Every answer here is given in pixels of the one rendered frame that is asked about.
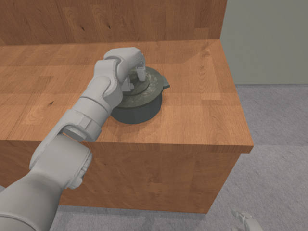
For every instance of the lid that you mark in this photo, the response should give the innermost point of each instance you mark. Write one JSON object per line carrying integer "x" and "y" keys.
{"x": 144, "y": 92}

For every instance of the right robot hand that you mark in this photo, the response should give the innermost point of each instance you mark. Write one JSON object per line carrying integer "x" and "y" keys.
{"x": 246, "y": 219}

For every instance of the knob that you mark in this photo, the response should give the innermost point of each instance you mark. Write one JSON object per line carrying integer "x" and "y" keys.
{"x": 133, "y": 77}

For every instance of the table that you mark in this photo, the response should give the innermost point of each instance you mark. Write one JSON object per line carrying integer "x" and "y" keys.
{"x": 178, "y": 160}

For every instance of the pot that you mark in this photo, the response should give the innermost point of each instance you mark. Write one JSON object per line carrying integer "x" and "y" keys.
{"x": 139, "y": 115}

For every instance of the left robot upper arm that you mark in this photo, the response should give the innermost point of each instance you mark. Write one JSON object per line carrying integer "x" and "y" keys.
{"x": 30, "y": 204}

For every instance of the left robot hand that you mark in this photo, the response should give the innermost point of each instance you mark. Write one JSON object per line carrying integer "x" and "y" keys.
{"x": 134, "y": 58}

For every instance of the left robot forearm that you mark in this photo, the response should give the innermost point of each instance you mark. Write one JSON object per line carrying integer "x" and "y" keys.
{"x": 86, "y": 118}

